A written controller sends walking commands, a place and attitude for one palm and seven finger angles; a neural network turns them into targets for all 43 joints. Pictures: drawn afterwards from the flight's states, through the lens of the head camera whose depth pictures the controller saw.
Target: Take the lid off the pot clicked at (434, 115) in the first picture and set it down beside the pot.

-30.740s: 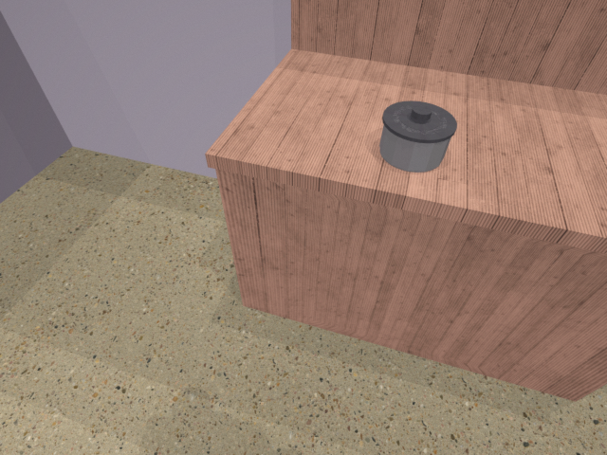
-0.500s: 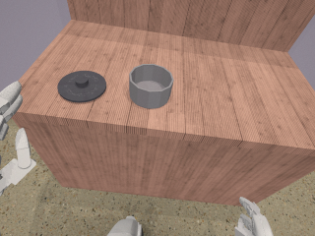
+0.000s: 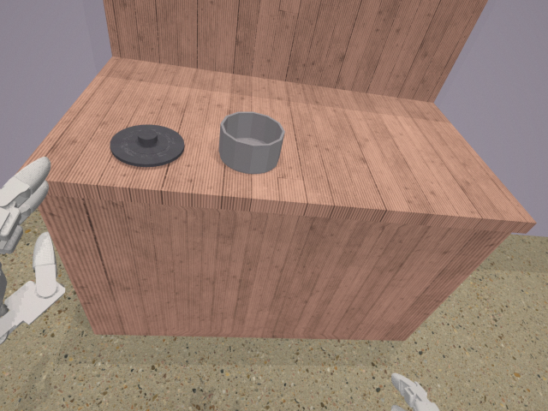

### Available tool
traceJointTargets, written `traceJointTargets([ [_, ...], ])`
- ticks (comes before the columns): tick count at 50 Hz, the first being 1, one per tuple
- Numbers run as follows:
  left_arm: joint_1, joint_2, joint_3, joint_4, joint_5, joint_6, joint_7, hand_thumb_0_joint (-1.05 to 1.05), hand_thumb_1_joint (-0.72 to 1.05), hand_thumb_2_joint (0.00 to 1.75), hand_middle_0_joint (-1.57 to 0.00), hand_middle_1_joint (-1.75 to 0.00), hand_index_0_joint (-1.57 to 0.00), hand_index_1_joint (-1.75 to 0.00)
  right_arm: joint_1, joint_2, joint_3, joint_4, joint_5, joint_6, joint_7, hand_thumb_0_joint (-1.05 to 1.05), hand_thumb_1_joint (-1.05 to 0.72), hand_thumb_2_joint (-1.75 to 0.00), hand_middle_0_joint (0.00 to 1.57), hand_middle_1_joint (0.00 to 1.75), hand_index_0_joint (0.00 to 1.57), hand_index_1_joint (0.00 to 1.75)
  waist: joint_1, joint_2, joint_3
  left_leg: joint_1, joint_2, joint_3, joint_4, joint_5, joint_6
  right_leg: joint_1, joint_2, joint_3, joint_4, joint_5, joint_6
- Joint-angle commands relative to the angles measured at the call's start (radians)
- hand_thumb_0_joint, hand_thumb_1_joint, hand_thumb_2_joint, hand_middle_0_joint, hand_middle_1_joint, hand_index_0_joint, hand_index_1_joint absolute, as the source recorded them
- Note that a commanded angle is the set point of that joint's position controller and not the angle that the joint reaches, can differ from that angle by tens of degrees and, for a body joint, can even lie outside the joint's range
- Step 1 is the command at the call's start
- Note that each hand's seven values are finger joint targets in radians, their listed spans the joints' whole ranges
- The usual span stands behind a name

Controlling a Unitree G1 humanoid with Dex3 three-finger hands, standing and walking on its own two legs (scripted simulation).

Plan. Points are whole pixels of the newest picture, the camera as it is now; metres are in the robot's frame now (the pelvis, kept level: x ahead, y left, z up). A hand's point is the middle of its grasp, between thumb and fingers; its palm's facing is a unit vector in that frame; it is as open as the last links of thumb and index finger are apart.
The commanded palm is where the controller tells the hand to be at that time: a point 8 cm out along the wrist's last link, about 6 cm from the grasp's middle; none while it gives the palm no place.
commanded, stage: stop stepping back and stand still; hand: left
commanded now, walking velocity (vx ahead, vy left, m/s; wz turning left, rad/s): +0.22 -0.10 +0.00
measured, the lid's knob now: (147, 137) +0.66 +0.32 +0.02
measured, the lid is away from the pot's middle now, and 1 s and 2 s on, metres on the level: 0.24 0.24 0.24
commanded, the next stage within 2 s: let the arm hang, fingers relaxed in 1.66 s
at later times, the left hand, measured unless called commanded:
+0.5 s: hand out of the picture +0.06 +0.31 +0.19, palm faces +0.36 -0.82 -0.45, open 7.4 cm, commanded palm +0.00 +0.34 +0.21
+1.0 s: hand out of the picture +0.02 +0.23 -0.15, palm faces -0.07 -1.00 +0.01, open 7.4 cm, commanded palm none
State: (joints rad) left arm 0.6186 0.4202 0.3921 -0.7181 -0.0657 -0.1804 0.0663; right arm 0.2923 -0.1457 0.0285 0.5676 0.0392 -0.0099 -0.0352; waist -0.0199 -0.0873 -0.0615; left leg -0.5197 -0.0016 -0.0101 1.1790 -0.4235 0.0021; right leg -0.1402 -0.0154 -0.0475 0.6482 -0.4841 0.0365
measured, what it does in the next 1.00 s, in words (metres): steps to the left: left foot, then right foot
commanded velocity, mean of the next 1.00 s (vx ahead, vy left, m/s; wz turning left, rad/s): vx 0.12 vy -0.11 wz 0.00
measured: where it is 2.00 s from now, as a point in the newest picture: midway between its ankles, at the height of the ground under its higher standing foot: outside the picture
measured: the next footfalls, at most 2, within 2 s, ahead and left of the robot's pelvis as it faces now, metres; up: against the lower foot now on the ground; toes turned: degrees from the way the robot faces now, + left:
left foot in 0.04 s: +0.02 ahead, +0.10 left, +0.00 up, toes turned +0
right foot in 0.44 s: -0.15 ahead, -0.05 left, +0.00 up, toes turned -6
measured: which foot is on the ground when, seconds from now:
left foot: up 0.00-0.02, down 0.04-0.42, up 0.44-0.64, down 0.66-1.00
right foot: down 0.00-0.04, up 0.06-0.42, down 0.44-0.66, up 0.68-1.00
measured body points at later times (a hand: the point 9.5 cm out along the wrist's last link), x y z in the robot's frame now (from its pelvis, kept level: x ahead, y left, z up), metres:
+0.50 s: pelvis -0.12 +0.06 +0.01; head -0.12 +0.09 +0.45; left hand +0.04 +0.35 +0.21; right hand +0.04 -0.16 -0.07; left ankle -0.07 +0.10 -0.67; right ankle -0.19 -0.04 -0.71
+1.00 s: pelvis -0.08 +0.10 +0.03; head -0.01 +0.16 +0.47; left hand +0.02 +0.29 -0.14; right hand -0.10 -0.15 -0.08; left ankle -0.11 +0.19 -0.71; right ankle +0.00 -0.08 -0.64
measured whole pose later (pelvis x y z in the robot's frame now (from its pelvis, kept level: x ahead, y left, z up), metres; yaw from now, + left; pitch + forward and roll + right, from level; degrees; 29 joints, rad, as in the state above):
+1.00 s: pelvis -0.08 +0.10 +0.03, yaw +3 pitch +4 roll -3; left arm 0.20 0.17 -0.02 0.75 0.01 0.10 -0.04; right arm 0.42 -0.15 0.00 0.85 -0.03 0.00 -0.03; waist -0.09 -0.09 0.10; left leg -0.28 0.01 -0.01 0.52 -0.31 0.04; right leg -0.66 -0.05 0.04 0.99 -0.27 0.04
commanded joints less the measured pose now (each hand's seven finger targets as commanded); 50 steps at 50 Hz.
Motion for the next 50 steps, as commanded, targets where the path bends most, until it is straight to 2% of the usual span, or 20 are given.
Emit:
traceJointTargets([
  [1,-0.122,0.171,0.140,-0.190,0.001,-0.098,0.065,0.00,0.90,0.90,-0.20,-0.30,-0.20,-0.30,-0.143,-0.144,-0.044,-0.188,0.009,-0.139,-0.014,0.00,-0.90,-0.90,0.20,0.30,0.20,0.30,-0.022,0.284,0.185,0.159,0.036,-0.017,-0.850,0.339,0.034,-0.122,-0.057,0.001,0.160,0.499,-0.099],
  [3,-0.143,0.190,0.165,-0.245,0.012,-0.132,0.072,0.00,0.90,0.90,-0.20,-0.30,-0.20,-0.30,-0.118,-0.165,-0.089,-0.193,-0.001,-0.168,0.006,0.00,-0.90,-0.90,0.20,0.30,0.20,0.30,-0.012,0.397,0.026,0.517,0.260,-0.266,-0.712,0.880,0.125,-0.425,0.063,0.041,0.436,-0.053,-0.056],
  [4,-0.096,0.222,0.200,-0.225,0.021,-0.128,0.065,0.00,0.90,0.90,-0.20,-0.30,-0.20,-0.30,-0.095,-0.158,-0.093,-0.175,-0.024,-0.167,0.020,0.00,-0.90,-0.90,0.20,0.30,0.20,0.30,-0.014,0.307,-0.124,0.513,0.228,-0.264,-0.657,0.846,0.148,-0.391,0.086,0.073,0.481,-0.109,-0.053],
  [5,-0.126,0.226,0.191,-0.306,-0.015,-0.121,0.051,0.00,0.90,0.90,-0.20,-0.30,-0.20,-0.30,-0.142,-0.149,-0.090,-0.190,-0.034,-0.176,0.028,0.00,-0.90,-0.90,0.20,0.30,0.20,0.30,-0.037,0.436,-0.067,0.379,0.274,-0.518,-0.783,0.616,0.114,-0.427,0.083,0.113,0.556,-0.107,-0.030],
  [6,-0.103,0.248,0.235,-0.317,-0.015,-0.124,0.046,0.00,0.90,0.90,-0.20,-0.30,-0.20,-0.30,-0.151,-0.157,-0.104,-0.171,-0.043,-0.181,0.043,0.00,-0.90,-0.90,0.20,0.30,0.20,0.30,-0.029,0.358,-0.048,0.260,0.291,-0.544,-0.851,0.380,0.097,-0.379,0.070,0.164,0.635,-0.023,-0.034],
  [8,0.027,0.211,0.209,-0.320,-0.012,-0.126,0.050,0.00,0.90,0.90,-0.20,-0.30,-0.20,-0.30,-0.137,-0.157,-0.109,-0.178,-0.013,-0.164,0.068,0.00,-0.90,-0.90,0.20,0.30,0.20,0.30,-0.006,0.194,-0.069,0.196,0.262,-0.388,-0.878,0.008,0.113,-0.361,0.072,0.113,0.671,0.072,-0.041],
  [10,0.169,0.168,0.188,-0.282,-0.010,-0.105,0.053,0.00,0.90,0.90,-0.20,-0.30,-0.20,-0.30,-0.138,-0.149,-0.098,-0.176,-0.008,-0.142,0.076,0.00,-0.90,-0.90,0.20,0.30,0.20,0.30,-0.002,0.272,-0.014,0.102,0.207,-0.258,-0.936,-0.180,0.086,-0.353,0.078,0.036,0.601,0.143,-0.042],
  [18,0.027,0.169,0.142,-0.134,-0.004,-0.059,0.061,0.00,0.90,0.90,-0.20,-0.30,-0.20,-0.30,-0.115,-0.128,-0.065,-0.157,-0.030,-0.154,-0.001,0.00,-0.90,-0.90,0.20,0.30,0.20,0.30,-0.005,0.331,-0.023,0.085,0.141,-0.122,-0.867,-0.158,-0.051,0.010,0.149,-0.157,-0.137,-0.024,-0.101],
  [20,-0.026,0.167,0.122,-0.097,0.006,-0.051,0.047,0.00,0.90,0.90,-0.20,-0.30,-0.20,-0.30,-0.112,-0.140,-0.072,-0.134,-0.025,-0.145,-0.014,0.00,-0.90,-0.90,0.20,0.30,0.20,0.30,0.006,0.130,-0.029,0.048,0.060,-0.028,-0.554,-0.139,-0.045,0.087,0.064,-0.058,-0.343,0.050,-0.149],
  [22,-0.079,0.177,0.110,-0.091,0.004,-0.050,0.043,0.00,0.90,0.90,-0.20,-0.30,-0.20,-0.30,-0.101,-0.155,-0.101,-0.133,-0.005,-0.114,-0.015,0.00,-0.90,-0.90,0.20,0.30,0.20,0.30,-0.002,-0.181,-0.017,-0.059,-0.052,0.073,0.104,-0.055,0.029,-0.017,-0.240,0.240,-0.417,0.303,-0.260],
  [26,-0.159,0.181,0.117,-0.157,0.003,-0.064,0.046,0.00,0.90,0.90,-0.20,-0.30,-0.20,-0.30,-0.161,-0.180,-0.112,-0.152,0.003,-0.116,-0.002,0.00,-0.90,-0.90,0.20,0.30,0.20,0.30,-0.004,-0.087,0.181,-0.197,0.091,-0.122,0.204,0.047,0.030,-0.205,-0.354,0.447,-0.429,0.016,-0.339],
  [28,-0.211,0.164,0.080,-0.194,0.015,-0.072,0.044,0.00,0.90,0.90,-0.20,-0.30,-0.20,-0.30,-0.198,-0.141,-0.070,-0.155,-0.006,-0.104,-0.011,0.00,-0.90,-0.90,0.20,0.30,0.20,0.30,-0.003,0.133,0.268,-0.141,0.128,-0.071,-0.004,-0.036,0.042,-0.248,-0.347,0.364,-0.409,-0.002,-0.317],
  [31,-0.236,0.139,0.050,-0.175,0.024,-0.076,0.074,0.00,0.90,0.90,-0.20,-0.30,-0.20,-0.30,-0.170,-0.121,-0.050,-0.123,-0.013,-0.146,-0.019,0.00,-0.90,-0.90,0.20,0.30,0.20,0.30,-0.006,0.190,0.177,0.127,0.064,0.093,-0.523,0.041,0.050,-0.171,-0.206,0.117,-0.215,0.102,-0.238],
  [32,-0.250,-0.161,-0.275,0.685,0.150,0.107,-0.025,0.00,0.90,0.90,-0.20,-0.30,-0.20,-0.30,-0.019,-0.265,-0.130,0.078,-0.043,-0.147,0.056,0.00,-0.90,-0.90,0.20,0.30,0.20,0.30,-0.128,0.222,0.153,0.275,0.113,0.047,-0.580,0.178,0.057,-0.422,-0.223,-0.122,0.142,0.231,-0.127],
  [33,-0.198,-0.190,-0.283,0.736,0.137,0.180,-0.065,0.00,0.90,0.90,-0.20,-0.30,-0.20,-0.30,0.061,-0.297,-0.144,0.058,-0.062,-0.078,0.060,0.00,-0.90,-0.90,0.20,0.30,0.20,0.30,-0.102,0.525,0.111,0.439,0.224,-0.332,-0.724,0.449,0.144,-0.630,0.001,-0.112,0.505,0.033,-0.041],
  [34,-0.204,-0.157,-0.267,0.702,0.130,0.186,-0.067,0.00,0.90,0.90,-0.20,-0.30,-0.20,-0.30,0.141,-0.329,-0.140,0.017,-0.052,-0.036,0.046,0.00,-0.90,-0.90,0.20,0.30,0.20,0.30,-0.101,0.538,0.046,0.484,0.349,-0.603,-0.722,0.670,0.237,-0.701,0.062,0.013,0.701,-0.193,-0.029],
  [36,-0.426,-0.141,-0.290,0.732,0.115,0.168,-0.060,0.00,0.90,0.90,-0.20,-0.30,-0.20,-0.30,0.120,-0.323,-0.148,-0.017,-0.073,-0.041,0.020,0.00,-0.90,-0.90,0.20,0.30,0.20,0.30,-0.124,0.080,0.000,0.479,0.410,-0.721,-0.695,0.646,0.317,-0.785,0.003,0.158,0.776,-0.117,-0.018],
  [38,-0.536,-0.156,-0.306,0.871,0.107,0.179,-0.056,0.00,0.90,0.90,-0.20,-0.30,-0.20,-0.30,0.098,-0.268,-0.129,0.006,-0.084,-0.034,0.013,0.00,-0.90,-0.90,0.20,0.30,0.20,0.30,-0.092,-0.063,0.009,0.357,0.346,-0.589,-0.725,0.598,0.261,-0.712,-0.011,0.180,0.764,-0.026,-0.013],
  [43,-0.501,-0.102,-0.340,1.169,0.102,0.233,-0.088,0.00,0.90,0.90,-0.20,-0.30,-0.20,-0.30,-0.006,-0.244,-0.106,0.084,-0.069,-0.038,0.007,0.00,-0.90,-0.90,0.20,0.30,0.20,0.30,-0.007,0.195,0.016,0.221,0.220,-0.300,-0.906,0.139,0.161,-0.609,-0.026,0.183,0.702,0.262,0.017],
  [50,-0.541,-0.157,-0.384,1.389,0.078,0.199,-0.090,0.00,0.90,0.90,-0.20,-0.30,-0.20,-0.30,0.133,-0.204,-0.100,0.235,-0.069,-0.021,-0.010,0.00,-0.90,-0.90,0.20,0.30,0.20,0.30,-0.058,0.294,0.008,0.321,0.202,-0.131,-0.773,0.531,0.129,-0.293,0.007,0.013,0.051,0.203,-0.009],
])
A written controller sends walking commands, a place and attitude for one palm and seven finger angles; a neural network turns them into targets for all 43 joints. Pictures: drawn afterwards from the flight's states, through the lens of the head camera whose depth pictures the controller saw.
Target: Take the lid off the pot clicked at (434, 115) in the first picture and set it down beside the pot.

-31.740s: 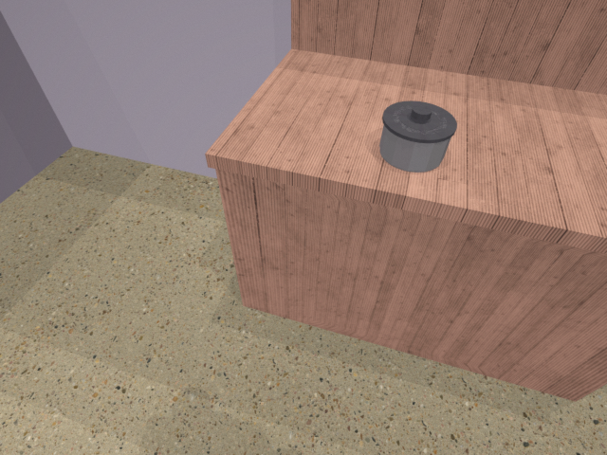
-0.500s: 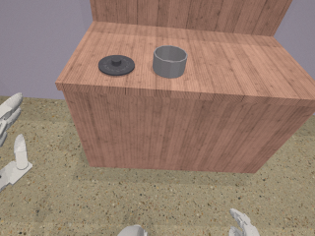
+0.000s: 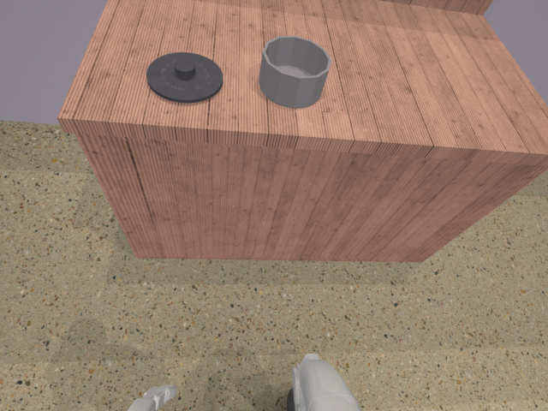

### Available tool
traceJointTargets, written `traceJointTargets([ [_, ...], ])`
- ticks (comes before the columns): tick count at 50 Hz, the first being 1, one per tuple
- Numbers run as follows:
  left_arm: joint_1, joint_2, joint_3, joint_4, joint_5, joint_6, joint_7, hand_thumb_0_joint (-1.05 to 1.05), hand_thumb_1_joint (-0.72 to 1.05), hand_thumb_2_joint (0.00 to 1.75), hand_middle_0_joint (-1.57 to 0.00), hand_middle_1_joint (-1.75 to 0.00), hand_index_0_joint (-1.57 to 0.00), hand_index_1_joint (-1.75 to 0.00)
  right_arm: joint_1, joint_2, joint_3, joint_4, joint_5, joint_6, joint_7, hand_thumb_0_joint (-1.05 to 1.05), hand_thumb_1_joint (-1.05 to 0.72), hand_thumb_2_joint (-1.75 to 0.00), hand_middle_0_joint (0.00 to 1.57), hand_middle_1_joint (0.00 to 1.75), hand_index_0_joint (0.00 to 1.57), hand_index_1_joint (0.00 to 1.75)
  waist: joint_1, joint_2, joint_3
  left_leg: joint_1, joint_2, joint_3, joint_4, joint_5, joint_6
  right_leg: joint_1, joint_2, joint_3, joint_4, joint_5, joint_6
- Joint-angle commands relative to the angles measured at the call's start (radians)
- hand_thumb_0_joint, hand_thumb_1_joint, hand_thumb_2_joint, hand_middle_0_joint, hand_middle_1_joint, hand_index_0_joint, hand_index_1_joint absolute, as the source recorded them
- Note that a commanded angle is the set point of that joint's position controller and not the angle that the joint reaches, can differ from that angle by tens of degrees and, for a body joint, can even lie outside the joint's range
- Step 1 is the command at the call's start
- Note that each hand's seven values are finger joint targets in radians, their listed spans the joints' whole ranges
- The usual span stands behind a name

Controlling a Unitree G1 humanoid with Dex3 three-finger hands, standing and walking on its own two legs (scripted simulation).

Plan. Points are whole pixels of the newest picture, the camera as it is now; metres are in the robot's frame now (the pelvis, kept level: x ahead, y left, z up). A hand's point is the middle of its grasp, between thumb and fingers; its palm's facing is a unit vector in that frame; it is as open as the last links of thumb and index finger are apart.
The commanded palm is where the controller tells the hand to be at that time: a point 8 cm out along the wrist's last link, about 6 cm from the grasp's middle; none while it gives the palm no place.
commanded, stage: stop stepping back and stand still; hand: left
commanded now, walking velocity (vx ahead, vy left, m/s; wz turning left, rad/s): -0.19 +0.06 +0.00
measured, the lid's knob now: (185, 68) +0.76 +0.18 -0.01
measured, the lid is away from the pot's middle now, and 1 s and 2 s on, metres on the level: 0.24 0.24 0.24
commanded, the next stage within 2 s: let the arm hang, fingers relaxed in 0.66 s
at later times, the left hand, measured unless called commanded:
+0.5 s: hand (160, 390) +0.17 +0.16 -0.19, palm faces +0.04 -0.98 -0.21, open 7.4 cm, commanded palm none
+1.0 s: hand out of the picture +0.13 +0.16 -0.19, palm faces +0.04 -0.98 -0.18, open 7.4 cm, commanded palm none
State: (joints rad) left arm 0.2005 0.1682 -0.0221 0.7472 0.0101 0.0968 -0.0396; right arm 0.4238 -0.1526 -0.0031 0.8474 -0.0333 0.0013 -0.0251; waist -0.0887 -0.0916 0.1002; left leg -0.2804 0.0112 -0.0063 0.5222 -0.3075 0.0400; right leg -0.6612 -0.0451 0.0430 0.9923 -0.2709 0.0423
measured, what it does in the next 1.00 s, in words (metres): steps on the spot: right foot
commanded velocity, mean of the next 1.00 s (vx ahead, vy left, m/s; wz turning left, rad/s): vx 0.00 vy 0.00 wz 0.00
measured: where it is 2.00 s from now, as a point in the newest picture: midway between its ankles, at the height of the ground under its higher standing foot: outside the picture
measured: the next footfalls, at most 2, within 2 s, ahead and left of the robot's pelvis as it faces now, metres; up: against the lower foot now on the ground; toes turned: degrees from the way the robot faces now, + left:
right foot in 0.10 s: +0.09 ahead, -0.18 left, +0.00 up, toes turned +0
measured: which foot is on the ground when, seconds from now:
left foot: down 0.00-1.00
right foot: up 0.00-0.08, down 0.10-1.00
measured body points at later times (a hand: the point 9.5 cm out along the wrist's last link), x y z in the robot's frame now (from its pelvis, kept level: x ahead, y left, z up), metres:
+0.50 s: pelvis +0.09 -0.02 -0.02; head +0.13 -0.02 +0.43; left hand +0.16 +0.21 -0.17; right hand +0.12 -0.26 -0.16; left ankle -0.03 +0.09 -0.74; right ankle +0.05 -0.18 -0.74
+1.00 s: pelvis +0.09 -0.02 -0.01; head +0.12 +0.00 +0.43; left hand +0.13 +0.21 -0.18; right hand +0.05 -0.23 -0.16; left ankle -0.03 +0.09 -0.74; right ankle +0.05 -0.18 -0.74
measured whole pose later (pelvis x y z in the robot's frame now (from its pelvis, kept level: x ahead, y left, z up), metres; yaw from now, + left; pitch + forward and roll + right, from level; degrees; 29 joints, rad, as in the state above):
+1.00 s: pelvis +0.09 -0.02 -0.01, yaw +0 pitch +0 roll -2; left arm 0.22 0.16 0.05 1.02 0.00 0.02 0.04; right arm 0.36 -0.09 -0.05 1.04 -0.01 0.01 -0.05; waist -0.02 -0.01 0.07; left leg -0.07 0.04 0.03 0.55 -0.48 0.01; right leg -0.20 -0.04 0.01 0.56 -0.36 0.05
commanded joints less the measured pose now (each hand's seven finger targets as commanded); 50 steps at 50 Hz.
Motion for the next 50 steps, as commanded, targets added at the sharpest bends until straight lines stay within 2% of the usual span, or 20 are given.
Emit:
traceJointTargets([
  [1,-0.083,0.083,0.032,-0.032,-0.003,-0.088,0.021,0.00,0.90,0.90,-0.20,-0.30,-0.20,-0.30,0.016,-0.183,-0.066,-0.021,0.008,-0.028,-0.021,0.00,-0.90,-0.90,0.20,0.30,0.20,0.30,0.021,0.300,-0.166,0.079,0.174,-0.116,-0.069,0.510,0.075,0.316,0.064,-0.097,-0.378,0.044,-0.020],
  [3,0.015,0.105,0.057,0.020,-0.008,-0.106,0.037,0.00,0.90,0.90,-0.20,-0.30,-0.20,-0.30,0.041,-0.148,-0.071,0.001,0.020,-0.022,-0.017,0.00,-0.90,-0.90,0.20,0.30,0.20,0.30,0.053,0.252,-0.216,0.023,0.123,-0.078,0.005,0.479,0.021,0.525,0.045,-0.060,-0.513,0.234,-0.034],
  [4,0.051,0.141,0.065,0.055,-0.008,-0.115,0.049,0.00,0.90,0.90,-0.20,-0.30,-0.20,-0.30,0.054,-0.115,-0.064,0.015,0.026,-0.021,-0.013,0.00,-0.90,-0.90,0.20,0.30,0.20,0.30,0.066,0.176,-0.252,-0.071,0.081,-0.040,0.063,0.341,-0.011,0.658,-0.049,0.055,-0.489,0.448,-0.065],
  [5,0.084,0.170,0.073,0.089,-0.005,-0.123,0.060,0.00,0.90,0.90,-0.20,-0.30,-0.20,-0.30,0.071,-0.078,-0.057,0.021,0.031,-0.023,-0.008,0.00,-0.90,-0.90,0.20,0.30,0.20,0.30,0.067,0.095,-0.280,-0.128,0.027,0.016,0.101,0.122,-0.039,0.709,-0.157,0.153,-0.477,0.568,-0.126],
  [6,0.074,0.194,0.073,0.104,-0.001,-0.125,0.064,0.00,0.90,0.90,-0.20,-0.30,-0.20,-0.30,0.094,-0.070,-0.060,0.033,0.035,-0.020,-0.004,0.00,-0.90,-0.90,0.20,0.30,0.20,0.30,0.049,0.091,-0.263,-0.095,-0.001,0.026,0.124,-0.038,-0.039,0.639,-0.220,0.188,-0.521,0.490,-0.172],
  [7,0.028,0.194,0.069,0.109,0.005,-0.119,0.064,0.00,0.90,0.90,-0.20,-0.30,-0.20,-0.30,0.114,-0.055,-0.063,0.049,0.030,-0.012,0.000,0.00,-0.90,-0.90,0.20,0.30,0.20,0.30,0.022,0.122,-0.188,-0.051,-0.006,0.011,0.103,-0.042,-0.026,0.529,-0.196,0.142,-0.543,0.353,-0.160],
  [8,0.003,0.158,0.074,0.121,0.002,-0.115,0.068,0.00,0.90,0.90,-0.20,-0.30,-0.20,-0.30,0.128,-0.029,-0.066,0.069,0.030,-0.009,0.000,0.00,-0.90,-0.90,0.20,0.30,0.20,0.30,0.014,0.090,-0.166,-0.030,0.019,-0.006,0.061,0.105,-0.025,0.509,-0.132,0.126,-0.505,0.375,-0.141],
  [10,0.035,0.120,0.072,0.157,-0.007,-0.112,0.079,0.00,0.90,0.90,-0.20,-0.30,-0.20,-0.30,0.102,-0.075,-0.070,0.088,0.028,-0.011,-0.009,0.00,-0.90,-0.90,0.20,0.30,0.20,0.30,0.046,-0.022,-0.232,0.023,0.061,-0.014,0.065,0.378,-0.028,0.584,-0.064,0.024,-0.435,0.561,-0.108],
  [12,0.048,0.118,0.075,0.177,-0.010,-0.109,0.085,0.00,0.90,0.90,-0.20,-0.30,-0.20,-0.30,0.080,-0.089,-0.077,0.097,0.034,-0.012,-0.015,0.00,-0.90,-0.90,0.20,0.30,0.20,0.30,0.052,0.031,-0.231,0.071,0.070,-0.010,0.061,0.538,-0.030,0.591,-0.058,-0.006,-0.402,0.641,-0.092],
  [13,0.052,0.116,0.075,0.184,-0.008,-0.107,0.087,0.00,0.90,0.90,-0.20,-0.30,-0.20,-0.30,0.064,-0.086,-0.077,0.105,0.033,-0.010,-0.017,0.00,-0.90,-0.90,0.20,0.30,0.20,0.30,0.055,0.106,-0.199,0.090,0.068,-0.002,0.056,0.574,-0.028,0.555,-0.053,-0.002,-0.393,0.626,-0.092],
  [15,0.042,0.118,0.078,0.188,-0.008,-0.105,0.087,0.00,0.90,0.90,-0.20,-0.30,-0.20,-0.30,0.059,-0.086,-0.078,0.113,0.029,-0.007,-0.020,0.00,-0.90,-0.90,0.20,0.30,0.20,0.30,0.053,0.116,-0.184,0.121,0.076,0.007,0.058,0.663,-0.026,0.544,-0.045,-0.020,-0.380,0.627,-0.086],
  [18,0.041,0.115,0.081,0.198,-0.002,-0.104,0.088,0.00,0.90,0.90,-0.20,-0.30,-0.20,-0.30,0.026,-0.076,-0.084,0.118,0.030,-0.003,-0.018,0.00,-0.90,-0.90,0.20,0.30,0.20,0.30,0.057,0.070,-0.150,0.122,0.065,0.018,0.050,0.558,-0.026,0.533,-0.046,-0.008,-0.401,0.603,-0.093],
  [21,0.020,0.098,0.077,0.200,0.002,-0.099,0.085,0.00,0.90,0.90,-0.20,-0.30,-0.20,-0.30,-0.014,-0.075,-0.085,0.125,0.023,0.004,-0.014,0.00,-0.90,-0.90,0.20,0.30,0.20,0.30,0.056,0.019,-0.083,0.120,0.074,0.015,0.006,0.376,-0.015,0.480,-0.042,0.000,-0.456,0.447,-0.089],
  [23,0.015,0.090,0.078,0.195,0.007,-0.099,0.084,0.00,0.90,0.90,-0.20,-0.30,-0.20,-0.30,-0.015,-0.077,-0.086,0.129,0.021,0.001,-0.013,0.00,-0.90,-0.90,0.20,0.30,0.20,0.30,0.052,0.068,-0.055,0.138,0.079,0.012,-0.014,0.434,-0.006,0.456,-0.026,-0.014,-0.438,0.435,-0.087],
  [25,0.030,0.091,0.086,0.193,0.001,-0.101,0.084,0.00,0.90,0.90,-0.20,-0.30,-0.20,-0.30,-0.008,-0.096,-0.089,0.132,0.019,0.000,-0.019,0.00,-0.90,-0.90,0.20,0.30,0.20,0.30,0.053,0.091,-0.124,0.197,0.092,0.023,0.014,0.614,-0.007,0.487,-0.018,-0.037,-0.402,0.502,-0.082],
  [27,0.040,0.105,0.090,0.199,-0.001,-0.103,0.084,0.00,0.90,0.90,-0.20,-0.30,-0.20,-0.30,-0.017,-0.102,-0.091,0.135,0.023,-0.001,-0.021,0.00,-0.90,-0.90,0.20,0.30,0.20,0.30,0.058,0.124,-0.155,0.213,0.083,0.035,0.034,0.664,-0.014,0.519,-0.029,-0.034,-0.391,0.544,-0.083],
  [32,0.048,0.095,0.089,0.207,0.001,-0.101,0.083,0.00,0.90,0.90,-0.20,-0.30,-0.20,-0.30,-0.035,-0.085,-0.085,0.132,0.023,0.001,-0.021,0.00,-0.90,-0.90,0.20,0.30,0.20,0.30,0.062,0.112,-0.101,0.171,0.080,0.032,0.003,0.465,-0.013,0.511,-0.033,-0.010,-0.434,0.472,-0.093],
  [34,0.044,0.084,0.089,0.204,0.003,-0.098,0.082,0.00,0.90,0.90,-0.20,-0.30,-0.20,-0.30,-0.020,-0.079,-0.085,0.136,0.022,0.000,-0.023,0.00,-0.90,-0.90,0.20,0.30,0.20,0.30,0.059,0.147,-0.076,0.169,0.087,0.025,-0.015,0.493,-0.004,0.495,-0.022,-0.028,-0.426,0.443,-0.089],
  [37,0.055,0.088,0.093,0.210,0.000,-0.099,0.082,0.00,0.90,0.90,-0.20,-0.30,-0.20,-0.30,-0.008,-0.085,-0.086,0.140,0.025,-0.002,-0.026,0.00,-0.90,-0.90,0.20,0.30,0.20,0.30,0.062,0.148,-0.116,0.190,0.090,0.025,0.008,0.614,-0.004,0.525,-0.020,-0.042,-0.406,0.477,-0.085],
  [50,0.067,0.058,0.087,0.229,-0.003,-0.093,0.083,0.00,0.90,0.90,-0.20,-0.30,-0.20,-0.30,0.034,-0.058,-0.074,0.172,0.026,-0.004,-0.028,0.00,-0.90,-0.90,0.20,0.30,0.20,0.30,0.073,0.127,-0.047,0.128,0.097,0.004,-0.058,0.445,0.010,0.525,-0.012,-0.050,-0.451,0.339,-0.077],
])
